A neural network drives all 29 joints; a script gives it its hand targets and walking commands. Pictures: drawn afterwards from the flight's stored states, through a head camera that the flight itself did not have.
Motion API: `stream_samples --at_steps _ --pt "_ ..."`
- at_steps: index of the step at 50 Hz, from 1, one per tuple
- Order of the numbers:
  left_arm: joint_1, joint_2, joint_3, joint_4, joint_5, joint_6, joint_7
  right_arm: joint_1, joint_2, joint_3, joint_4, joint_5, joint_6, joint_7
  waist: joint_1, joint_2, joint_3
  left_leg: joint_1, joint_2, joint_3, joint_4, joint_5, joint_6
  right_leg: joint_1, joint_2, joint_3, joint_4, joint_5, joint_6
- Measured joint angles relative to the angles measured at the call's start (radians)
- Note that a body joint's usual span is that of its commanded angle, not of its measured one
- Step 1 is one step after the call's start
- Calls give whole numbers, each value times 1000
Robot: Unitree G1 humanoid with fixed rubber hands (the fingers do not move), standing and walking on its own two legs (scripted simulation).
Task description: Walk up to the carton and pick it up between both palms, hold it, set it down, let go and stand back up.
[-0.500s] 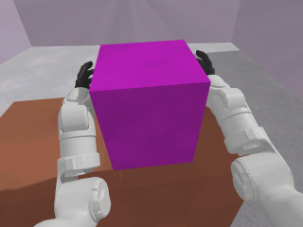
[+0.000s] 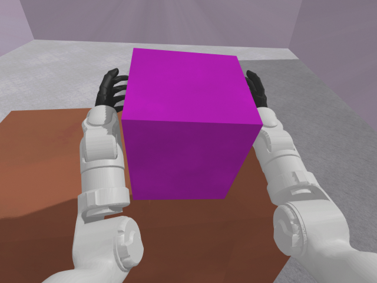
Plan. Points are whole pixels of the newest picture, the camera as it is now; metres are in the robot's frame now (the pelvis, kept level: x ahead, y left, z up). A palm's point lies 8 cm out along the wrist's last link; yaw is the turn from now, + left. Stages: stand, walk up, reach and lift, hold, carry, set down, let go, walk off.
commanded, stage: set down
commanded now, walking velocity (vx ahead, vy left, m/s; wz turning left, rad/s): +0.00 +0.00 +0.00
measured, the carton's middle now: (183, 130) +0.37 +0.02 +0.19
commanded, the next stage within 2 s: none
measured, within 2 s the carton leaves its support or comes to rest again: neither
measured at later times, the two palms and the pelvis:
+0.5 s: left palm (120, 123) +0.39 +0.15 +0.20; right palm (256, 125) +0.39 -0.15 +0.18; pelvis +0.01 -0.01 +0.00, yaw +1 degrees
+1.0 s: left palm (129, 135) +0.40 +0.14 +0.16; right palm (257, 138) +0.39 -0.16 +0.14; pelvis +0.01 -0.01 +0.00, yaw +0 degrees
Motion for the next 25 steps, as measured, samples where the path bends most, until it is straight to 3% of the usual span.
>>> stream_samples --at_steps 4,10,25 --pt "62 -12 -35 -59 -2 -15 2 82 10 30 -40 2 -58 0 1 -6 40 8 1 -7 9 -9 -2 20 2 -6 -12 0 0" --pt "138 -22 -109 -153 -42 -42 51 167 -15 103 -129 54 -117 -14 -7 -3 76 -22 8 -17 46 -29 -6 11 9 -16 -14 -2 -2" --pt "145 -31 -111 -169 -30 -34 57 162 -47 152 -147 68 -100 -24 -7 6 76 -26 11 -13 38 -34 -8 3 13 -12 -18 -8 -2"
